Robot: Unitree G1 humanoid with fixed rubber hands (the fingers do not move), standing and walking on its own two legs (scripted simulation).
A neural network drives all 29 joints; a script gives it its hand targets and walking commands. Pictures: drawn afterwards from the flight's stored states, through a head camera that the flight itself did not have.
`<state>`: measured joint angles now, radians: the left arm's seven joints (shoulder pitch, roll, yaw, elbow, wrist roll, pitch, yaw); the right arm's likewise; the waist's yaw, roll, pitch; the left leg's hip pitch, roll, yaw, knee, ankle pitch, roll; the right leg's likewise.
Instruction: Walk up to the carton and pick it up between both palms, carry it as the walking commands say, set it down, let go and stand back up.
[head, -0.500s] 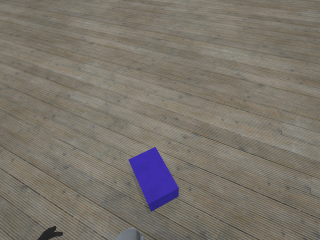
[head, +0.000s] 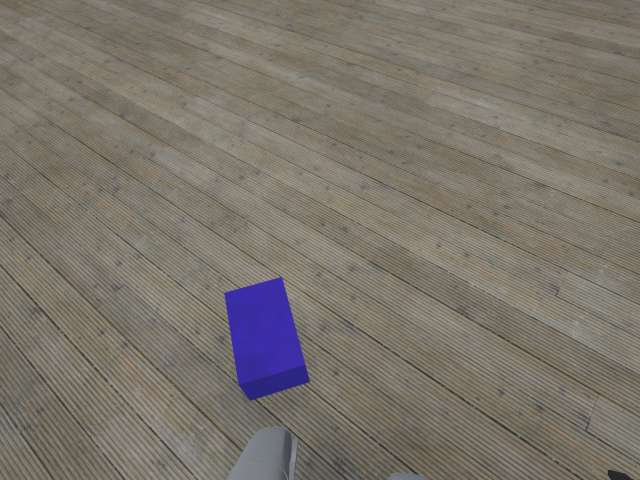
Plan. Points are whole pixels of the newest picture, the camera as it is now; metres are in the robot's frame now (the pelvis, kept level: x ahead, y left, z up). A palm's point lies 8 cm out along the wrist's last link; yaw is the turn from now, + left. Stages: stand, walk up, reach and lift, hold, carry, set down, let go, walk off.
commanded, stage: walk up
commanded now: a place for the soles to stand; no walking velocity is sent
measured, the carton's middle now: (266, 336) +0.56 +0.24 -0.67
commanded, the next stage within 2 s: none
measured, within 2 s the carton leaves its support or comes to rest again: neither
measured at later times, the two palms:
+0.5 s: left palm out of the picture +0.08 +0.32 -0.09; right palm (593, 473) +0.15 -0.31 -0.12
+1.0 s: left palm out of the picture -0.04 +0.35 -0.09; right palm out of the picture +0.11 -0.28 -0.11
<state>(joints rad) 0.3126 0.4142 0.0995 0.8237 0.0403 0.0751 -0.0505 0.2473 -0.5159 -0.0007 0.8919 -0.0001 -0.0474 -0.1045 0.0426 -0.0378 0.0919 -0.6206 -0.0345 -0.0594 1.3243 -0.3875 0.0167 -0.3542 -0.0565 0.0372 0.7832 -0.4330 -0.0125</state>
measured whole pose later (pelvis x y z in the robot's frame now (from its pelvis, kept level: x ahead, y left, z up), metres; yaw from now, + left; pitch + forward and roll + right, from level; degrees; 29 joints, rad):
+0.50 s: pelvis +0.02 -0.01 -0.01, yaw +5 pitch -1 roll +1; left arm 0.21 0.41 0.06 0.77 0.03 0.03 0.01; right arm 0.18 -0.43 0.00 0.85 0.00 0.01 -0.04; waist 0.03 0.02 0.13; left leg -0.52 -0.04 0.00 0.68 -0.15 0.05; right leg -0.45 -0.03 -0.03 1.09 -0.63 -0.02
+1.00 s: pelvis -0.03 +0.01 +0.00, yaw +13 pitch +1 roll +1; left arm 0.24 0.42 0.06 0.80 0.03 0.00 0.02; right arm 0.22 -0.45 0.00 0.85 0.00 0.00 0.01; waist 0.02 0.02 0.12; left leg -0.38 -0.08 -0.04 0.71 -0.33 0.04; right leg -0.46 -0.13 -0.06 0.87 -0.48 -0.02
